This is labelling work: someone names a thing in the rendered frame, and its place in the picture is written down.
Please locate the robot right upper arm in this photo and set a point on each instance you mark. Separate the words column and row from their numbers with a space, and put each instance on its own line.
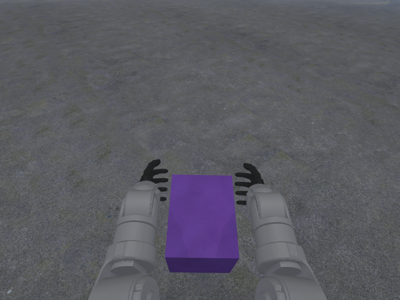
column 284, row 287

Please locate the robot left forearm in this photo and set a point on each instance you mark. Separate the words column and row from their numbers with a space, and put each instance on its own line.
column 133, row 248

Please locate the robot right hand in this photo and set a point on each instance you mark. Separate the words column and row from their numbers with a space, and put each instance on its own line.
column 255, row 178

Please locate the robot left upper arm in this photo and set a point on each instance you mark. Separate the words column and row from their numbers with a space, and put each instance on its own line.
column 138, row 286

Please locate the robot left hand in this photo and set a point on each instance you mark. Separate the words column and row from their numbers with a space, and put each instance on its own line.
column 149, row 173

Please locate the robot right forearm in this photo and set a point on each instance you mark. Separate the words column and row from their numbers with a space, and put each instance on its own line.
column 277, row 251

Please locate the carton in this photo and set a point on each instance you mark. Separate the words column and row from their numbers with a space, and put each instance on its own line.
column 201, row 231

